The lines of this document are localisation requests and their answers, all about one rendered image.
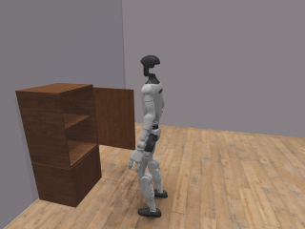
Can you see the left robot shin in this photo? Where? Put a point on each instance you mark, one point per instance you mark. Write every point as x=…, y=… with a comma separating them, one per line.
x=147, y=190

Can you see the cupboard door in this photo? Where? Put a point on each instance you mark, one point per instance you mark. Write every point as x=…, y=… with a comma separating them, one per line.
x=114, y=116

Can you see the left robot hand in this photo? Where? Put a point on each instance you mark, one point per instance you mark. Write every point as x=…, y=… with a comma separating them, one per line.
x=136, y=156

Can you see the left robot upper arm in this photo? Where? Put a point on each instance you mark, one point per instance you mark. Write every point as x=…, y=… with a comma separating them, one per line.
x=147, y=94

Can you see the right robot upper arm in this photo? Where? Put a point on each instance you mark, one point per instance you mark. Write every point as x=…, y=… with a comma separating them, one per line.
x=163, y=103

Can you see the right robot thigh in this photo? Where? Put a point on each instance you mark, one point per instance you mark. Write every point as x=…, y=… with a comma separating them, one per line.
x=153, y=163

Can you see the robot left forearm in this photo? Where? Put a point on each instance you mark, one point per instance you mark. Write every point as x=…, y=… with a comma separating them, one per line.
x=147, y=127

